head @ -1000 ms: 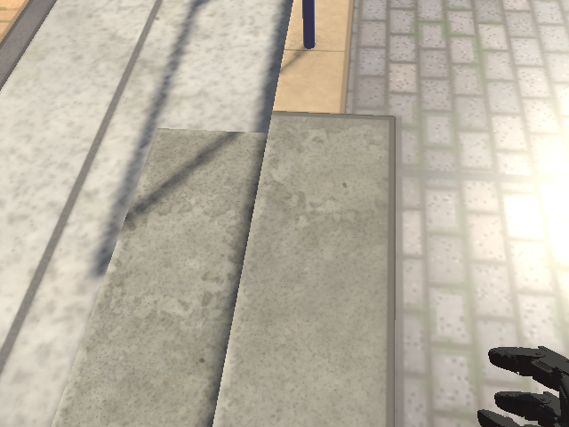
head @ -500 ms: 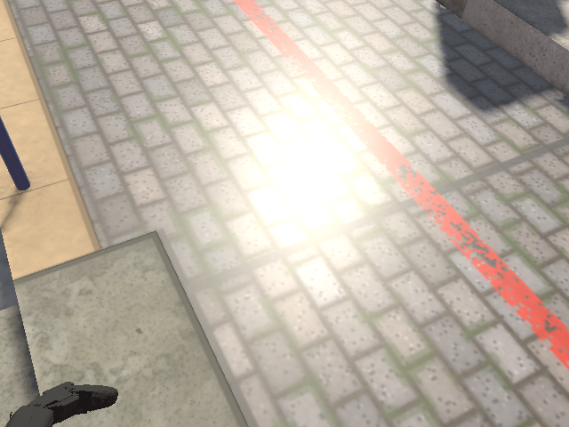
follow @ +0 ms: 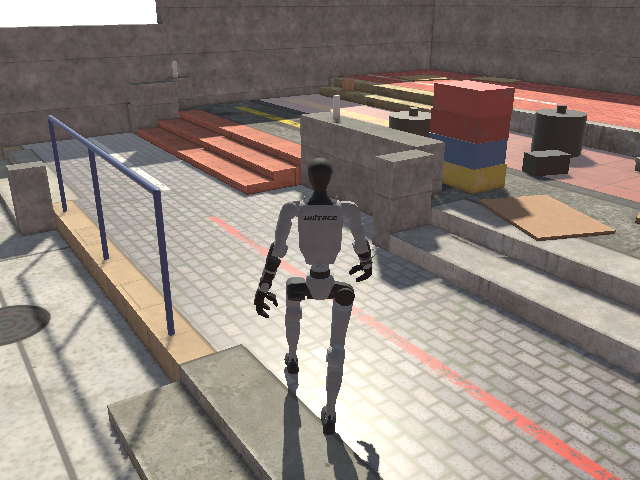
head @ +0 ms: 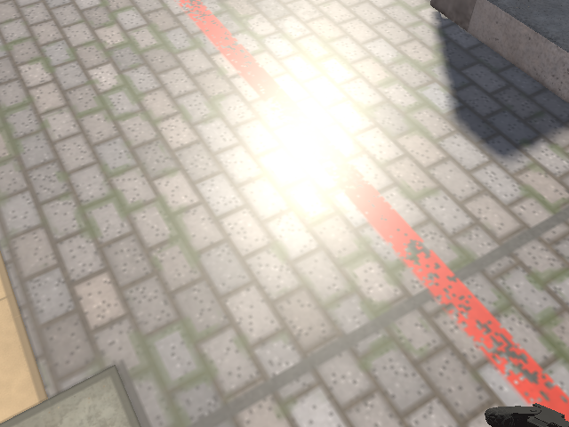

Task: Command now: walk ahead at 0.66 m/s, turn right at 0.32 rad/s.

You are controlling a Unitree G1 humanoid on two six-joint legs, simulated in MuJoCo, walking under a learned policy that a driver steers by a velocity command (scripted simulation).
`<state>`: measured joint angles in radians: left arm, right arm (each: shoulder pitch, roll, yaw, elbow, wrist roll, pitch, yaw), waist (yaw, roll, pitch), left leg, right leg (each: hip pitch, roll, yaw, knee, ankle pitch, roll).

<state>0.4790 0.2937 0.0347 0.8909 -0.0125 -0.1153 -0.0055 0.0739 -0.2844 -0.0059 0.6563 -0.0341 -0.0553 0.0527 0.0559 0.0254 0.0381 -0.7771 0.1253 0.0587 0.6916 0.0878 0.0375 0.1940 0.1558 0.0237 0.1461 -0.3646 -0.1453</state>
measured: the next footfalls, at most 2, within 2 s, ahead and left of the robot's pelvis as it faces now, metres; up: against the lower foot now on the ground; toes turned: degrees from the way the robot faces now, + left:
left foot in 0.08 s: +0.33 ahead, +0.11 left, +0.00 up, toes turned +0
right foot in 0.46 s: +0.41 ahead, -0.17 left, +0.00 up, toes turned -21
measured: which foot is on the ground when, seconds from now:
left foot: up 0.00-0.06, down 0.08-0.46, up 0.48-0.84, down 0.86-1.00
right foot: down 0.00-0.08, up 0.10-0.44, down 0.46-0.86, up 0.88-1.00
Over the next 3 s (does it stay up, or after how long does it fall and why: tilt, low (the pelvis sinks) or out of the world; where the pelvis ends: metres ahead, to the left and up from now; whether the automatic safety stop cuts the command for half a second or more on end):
stays up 0.16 -1.69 0.04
